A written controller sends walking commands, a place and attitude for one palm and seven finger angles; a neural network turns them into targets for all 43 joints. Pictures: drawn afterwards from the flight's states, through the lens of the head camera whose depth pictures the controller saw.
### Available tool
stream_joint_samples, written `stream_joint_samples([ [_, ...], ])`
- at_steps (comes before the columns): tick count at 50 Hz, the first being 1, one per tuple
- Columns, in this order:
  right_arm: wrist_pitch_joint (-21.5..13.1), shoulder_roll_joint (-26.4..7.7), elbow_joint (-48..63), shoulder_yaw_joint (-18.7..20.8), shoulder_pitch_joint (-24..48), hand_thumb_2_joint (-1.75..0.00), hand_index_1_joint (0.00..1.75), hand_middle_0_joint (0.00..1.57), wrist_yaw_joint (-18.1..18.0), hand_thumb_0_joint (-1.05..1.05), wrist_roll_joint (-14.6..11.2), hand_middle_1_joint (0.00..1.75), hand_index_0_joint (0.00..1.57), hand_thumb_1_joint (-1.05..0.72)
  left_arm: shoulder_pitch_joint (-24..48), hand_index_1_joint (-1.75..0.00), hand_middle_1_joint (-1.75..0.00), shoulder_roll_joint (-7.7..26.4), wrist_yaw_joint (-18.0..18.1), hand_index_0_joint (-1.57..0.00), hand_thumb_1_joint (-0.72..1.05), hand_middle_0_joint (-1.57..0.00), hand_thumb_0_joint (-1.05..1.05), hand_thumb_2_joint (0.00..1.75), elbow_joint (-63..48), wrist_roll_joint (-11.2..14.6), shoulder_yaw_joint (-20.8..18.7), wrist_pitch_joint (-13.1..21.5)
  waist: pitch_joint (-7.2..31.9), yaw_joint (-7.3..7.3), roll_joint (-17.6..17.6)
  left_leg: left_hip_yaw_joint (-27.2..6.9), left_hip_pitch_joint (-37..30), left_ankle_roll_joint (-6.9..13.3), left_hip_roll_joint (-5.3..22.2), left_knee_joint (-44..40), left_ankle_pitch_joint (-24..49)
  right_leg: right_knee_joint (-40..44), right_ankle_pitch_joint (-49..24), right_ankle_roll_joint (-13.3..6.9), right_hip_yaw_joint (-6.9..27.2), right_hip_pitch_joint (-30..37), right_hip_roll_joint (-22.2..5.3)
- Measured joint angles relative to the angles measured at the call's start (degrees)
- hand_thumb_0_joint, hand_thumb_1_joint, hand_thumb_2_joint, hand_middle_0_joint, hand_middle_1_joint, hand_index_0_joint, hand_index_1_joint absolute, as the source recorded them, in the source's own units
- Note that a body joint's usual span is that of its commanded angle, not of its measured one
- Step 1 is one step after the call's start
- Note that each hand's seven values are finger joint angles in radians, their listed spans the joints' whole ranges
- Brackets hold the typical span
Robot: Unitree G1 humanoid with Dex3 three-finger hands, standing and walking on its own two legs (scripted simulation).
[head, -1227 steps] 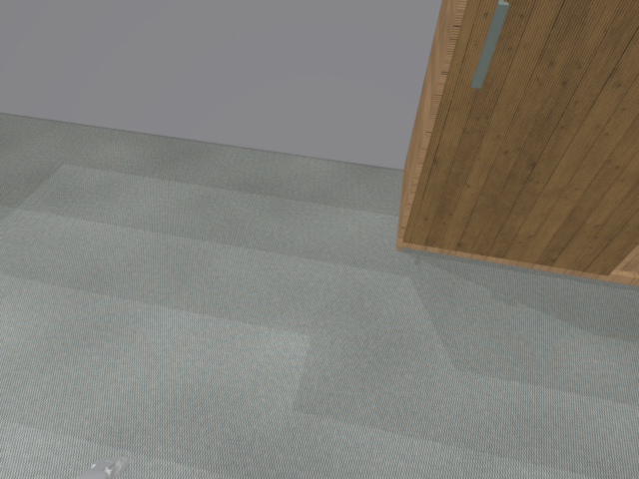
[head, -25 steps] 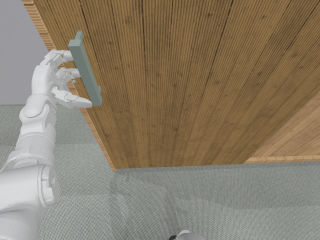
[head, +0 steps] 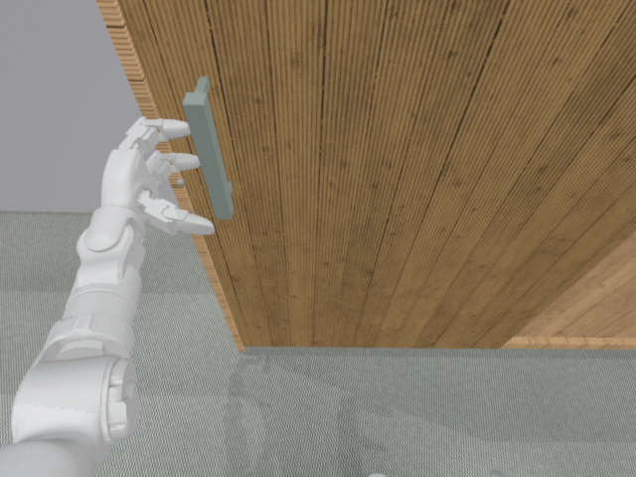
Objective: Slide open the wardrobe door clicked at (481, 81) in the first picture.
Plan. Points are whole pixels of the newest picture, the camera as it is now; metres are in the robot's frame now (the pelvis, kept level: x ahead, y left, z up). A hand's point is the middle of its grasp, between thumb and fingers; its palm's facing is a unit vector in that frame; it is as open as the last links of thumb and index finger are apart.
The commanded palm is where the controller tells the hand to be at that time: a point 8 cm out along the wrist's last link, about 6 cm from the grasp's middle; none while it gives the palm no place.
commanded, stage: slide the fingers in behind the handle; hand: left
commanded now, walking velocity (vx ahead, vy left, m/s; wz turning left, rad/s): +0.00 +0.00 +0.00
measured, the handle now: (214, 154) +0.51 +0.14 +0.11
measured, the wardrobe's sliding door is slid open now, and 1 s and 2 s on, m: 0.00 0.00 0.00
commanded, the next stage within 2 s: grip the handle and tug to test in 1.16 s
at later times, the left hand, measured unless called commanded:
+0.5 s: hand (208, 184) +0.45 +0.13 +0.12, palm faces -0.04 -1.00 +0.01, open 14.0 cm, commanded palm +0.42 +0.19 +0.12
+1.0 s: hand (215, 181) +0.45 +0.13 +0.11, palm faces -0.02 -1.00 -0.01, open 14.0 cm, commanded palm +0.43 +0.18 +0.12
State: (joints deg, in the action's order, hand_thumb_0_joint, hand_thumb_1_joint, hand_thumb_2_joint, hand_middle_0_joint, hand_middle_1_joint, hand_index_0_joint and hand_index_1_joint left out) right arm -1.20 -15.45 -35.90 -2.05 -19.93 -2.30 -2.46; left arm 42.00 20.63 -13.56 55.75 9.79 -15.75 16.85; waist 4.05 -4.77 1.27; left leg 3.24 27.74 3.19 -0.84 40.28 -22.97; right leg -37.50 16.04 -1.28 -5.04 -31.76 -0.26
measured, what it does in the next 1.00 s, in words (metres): stands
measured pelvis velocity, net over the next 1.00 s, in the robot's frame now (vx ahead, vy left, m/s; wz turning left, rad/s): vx -0.01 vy -0.02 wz -0.01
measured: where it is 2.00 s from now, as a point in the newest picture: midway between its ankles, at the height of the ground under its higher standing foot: outside the picture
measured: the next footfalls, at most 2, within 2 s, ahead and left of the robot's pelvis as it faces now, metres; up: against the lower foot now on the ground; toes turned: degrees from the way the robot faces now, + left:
none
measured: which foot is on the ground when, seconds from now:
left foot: down 0.00-1.00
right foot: down 0.00-1.00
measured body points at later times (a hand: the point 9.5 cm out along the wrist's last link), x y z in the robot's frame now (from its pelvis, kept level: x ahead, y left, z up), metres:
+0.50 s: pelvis +0.00 +0.00 +0.00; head +0.05 +0.00 +0.45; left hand +0.44 +0.19 +0.12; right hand +0.06 -0.26 -0.12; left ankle -0.03 +0.08 -0.72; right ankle +0.02 -0.11 -0.72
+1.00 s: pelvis -0.01 -0.02 +0.00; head +0.05 -0.03 +0.45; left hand +0.45 +0.18 +0.12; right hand +0.03 -0.28 -0.12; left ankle -0.03 +0.08 -0.72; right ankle +0.02 -0.11 -0.72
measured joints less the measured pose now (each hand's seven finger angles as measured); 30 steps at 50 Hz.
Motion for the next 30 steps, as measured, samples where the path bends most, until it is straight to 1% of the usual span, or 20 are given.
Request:
stream_joint_samples([
  [3,-0.1,0.0,-0.5,0.3,-0.1,-0.90,0.30,0.20,0.3,0.01,0.1,0.30,0.20,-0.90,0.1,-1.20,-1.20,-1.2,0.4,-0.30,-0.50,-0.30,-0.01,0.30,-0.8,0.4,1.6,-0.2,0.2,0.33,0.3,-0.2,-0.1,0.1,-0.2,0.0,-0.1,0.1,0.1,0.2,-0.1,0.2,-0.2],
  [7,0.2,0.3,-1.0,0.2,0.0,-0.90,0.30,0.20,0.6,0.01,0.2,0.30,0.20,-0.90,0.5,-1.20,-1.20,-2.6,1.5,-0.30,-0.50,-0.30,-0.01,0.30,-0.7,0.4,1.9,-1.0,0.5,0.30,0.0,0.0,-0.3,0.2,-0.4,-0.2,-0.2,0.0,0.3,0.4,0.1,0.2,-0.3],
  [9,0.3,0.5,-0.8,0.2,-0.2,-0.90,0.30,0.20,0.9,0.01,0.3,0.30,0.20,-0.90,0.2,-1.20,-1.20,-3.1,2.2,-0.30,-0.50,-0.30,-0.01,0.30,-1.2,-0.1,1.8,-1.2,0.6,0.17,0.0,0.1,-0.3,0.2,-0.3,-0.3,-0.2,0.0,0.3,0.4,0.2,0.2,-0.3],
  [14,0.6,0.9,-0.6,0.3,-0.7,-0.90,0.30,0.20,1.3,0.01,0.6,0.30,0.20,-0.90,-1.3,-1.20,-1.20,-3.4,3.9,-0.30,-0.50,-0.30,-0.01,0.30,-2.8,-1.1,1.2,-1.1,0.4,-0.15,0.2,0.6,-0.6,0.2,-0.2,-0.5,-0.3,0.0,0.3,0.4,0.7,0.2,-0.1],
  [19,0.7,1.0,-1.0,0.8,-1.6,-0.90,0.30,0.20,1.5,0.01,0.5,0.30,0.20,-0.90,-3.4,-1.20,-1.20,-4.3,4.5,-0.30,-0.50,-0.30,-0.01,0.30,-6.3,-0.6,2.4,-0.7,0.5,0.31,0.8,0.6,-1.3,0.0,0.0,-0.9,-0.1,0.6,0.1,0.3,0.7,1.0,0.1],
  [22,1.1,1.1,-1.7,0.6,-1.6,-0.90,0.30,0.20,1.4,0.01,0.4,0.30,0.20,-0.90,-2.9,-1.20,-1.20,-4.8,4.5,-0.30,-0.50,-0.30,-0.01,0.30,-5.4,-0.4,2.8,-1.4,0.6,0.51,0.7,0.4,-1.8,0.0,0.0,-1.1,0.1,0.7,0.0,0.1,0.5,1.4,0.1],
  [26,1.0,1.0,-1.5,0.4,-1.0,-0.90,0.30,0.20,1.2,0.01,0.3,0.30,0.20,-0.90,-1.3,-1.20,-1.20,-4.8,5.3,-0.30,-0.50,-0.30,-0.01,0.30,-3.4,-1.0,3.1,-2.6,0.1,0.18,0.5,0.1,-1.7,-0.2,0.0,-1.0,0.4,0.5,-0.2,-0.2,0.2,1.4,0.1],
  [30,0.3,0.7,-1.2,0.4,-0.3,-0.90,0.30,0.20,0.9,0.01,0.5,0.30,0.20,-0.90,-0.1,-1.20,-1.20,-4.9,6.3,-0.30,-0.50,-0.30,-0.01,0.30,-2.2,-1.6,3.1,-1.7,-0.6,-0.11,0.3,0.1,-1.3,-0.4,0.0,-0.8,0.7,0.1,-0.4,-0.4,0.2,0.8,0.1],
])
